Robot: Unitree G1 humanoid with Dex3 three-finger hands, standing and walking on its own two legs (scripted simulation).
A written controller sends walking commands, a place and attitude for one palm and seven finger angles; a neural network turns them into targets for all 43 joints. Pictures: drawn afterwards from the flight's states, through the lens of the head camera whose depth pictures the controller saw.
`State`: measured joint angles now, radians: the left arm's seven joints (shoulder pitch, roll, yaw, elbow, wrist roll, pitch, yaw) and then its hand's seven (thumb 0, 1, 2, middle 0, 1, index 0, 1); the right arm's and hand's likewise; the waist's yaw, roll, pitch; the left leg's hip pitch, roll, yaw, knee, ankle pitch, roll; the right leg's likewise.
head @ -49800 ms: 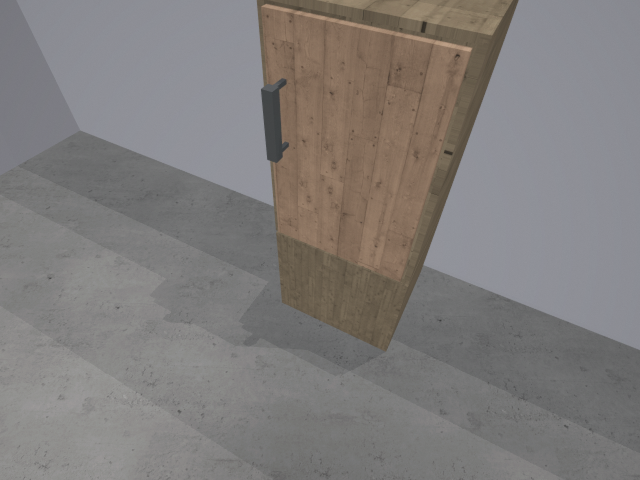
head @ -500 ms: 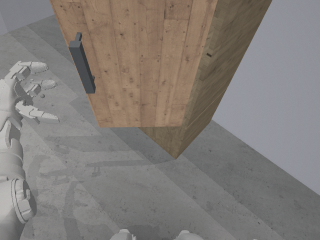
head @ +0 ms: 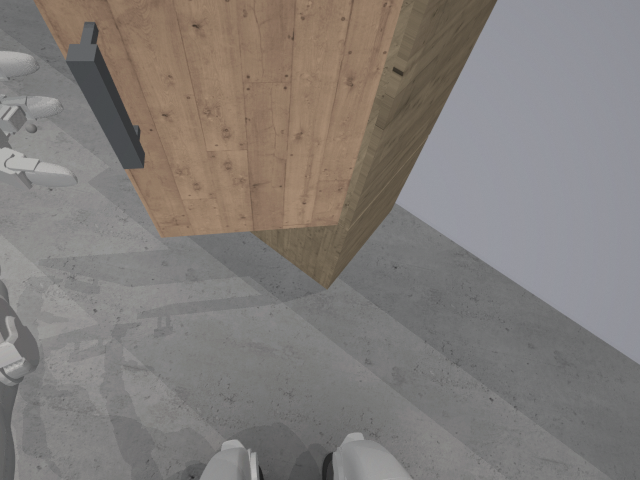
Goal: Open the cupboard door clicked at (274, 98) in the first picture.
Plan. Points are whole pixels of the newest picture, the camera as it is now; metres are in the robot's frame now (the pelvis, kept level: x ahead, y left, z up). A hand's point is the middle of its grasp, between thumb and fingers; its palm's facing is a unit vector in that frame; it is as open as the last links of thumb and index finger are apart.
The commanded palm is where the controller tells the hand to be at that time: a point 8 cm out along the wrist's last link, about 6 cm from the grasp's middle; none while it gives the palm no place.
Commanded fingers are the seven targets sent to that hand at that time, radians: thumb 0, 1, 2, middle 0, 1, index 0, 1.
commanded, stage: move the hooked fingers beside the handle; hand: left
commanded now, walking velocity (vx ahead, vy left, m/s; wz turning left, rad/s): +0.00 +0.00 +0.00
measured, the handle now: (114, 102) +0.55 +0.21 +0.09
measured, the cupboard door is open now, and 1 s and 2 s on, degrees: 45 45 45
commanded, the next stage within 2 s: slide the fingers in behind the handle in 0.84 s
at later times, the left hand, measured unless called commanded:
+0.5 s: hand (24, 135) +0.49 +0.28 +0.10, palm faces +0.05 -1.00 +0.01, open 14.0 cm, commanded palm +0.47 +0.32 +0.10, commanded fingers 0.00 -0.50 0.30 -0.30 -1.20 -0.30 -1.20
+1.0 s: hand (41, 128) +0.51 +0.27 +0.10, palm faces +0.05 -1.00 -0.01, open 14.0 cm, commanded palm +0.49 +0.31 +0.09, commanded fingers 0.00 -0.50 0.30 -0.30 -1.20 -0.30 -1.20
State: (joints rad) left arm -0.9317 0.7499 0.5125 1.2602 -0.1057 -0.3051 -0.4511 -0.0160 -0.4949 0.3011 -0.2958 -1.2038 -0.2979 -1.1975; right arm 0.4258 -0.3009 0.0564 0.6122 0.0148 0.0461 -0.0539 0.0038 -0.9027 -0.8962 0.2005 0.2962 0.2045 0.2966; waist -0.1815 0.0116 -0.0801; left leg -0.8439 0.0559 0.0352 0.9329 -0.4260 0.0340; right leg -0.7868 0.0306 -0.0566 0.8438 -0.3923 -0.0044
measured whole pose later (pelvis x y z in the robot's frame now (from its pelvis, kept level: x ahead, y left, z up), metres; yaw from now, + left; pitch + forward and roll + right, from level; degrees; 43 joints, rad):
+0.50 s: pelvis +0.01 +0.00 +0.00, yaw +0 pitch +19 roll -4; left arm -0.86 0.71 0.51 1.20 -0.14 -0.31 -0.46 -0.02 -0.50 0.30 -0.30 -1.20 -0.30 -1.20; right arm 0.42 -0.29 0.05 0.59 0.02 0.09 -0.04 0.00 -0.90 -0.90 0.20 0.30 0.20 0.30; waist -0.16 0.01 -0.10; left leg -0.82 0.06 0.03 0.93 -0.45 0.03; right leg -0.76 0.04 -0.06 0.82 -0.40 0.00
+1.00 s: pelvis +0.00 +0.00 -0.01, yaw +0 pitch +21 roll -4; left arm -0.96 0.76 0.50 1.26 -0.10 -0.30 -0.44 -0.02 -0.50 0.30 -0.30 -1.20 -0.30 -1.20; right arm 0.43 -0.30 0.06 0.60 0.01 0.08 -0.05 0.00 -0.90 -0.90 0.20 0.30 0.20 0.30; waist -0.19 0.02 -0.08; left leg -0.90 0.06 0.02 0.97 -0.44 0.03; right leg -0.83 0.04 -0.07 0.87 -0.40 -0.01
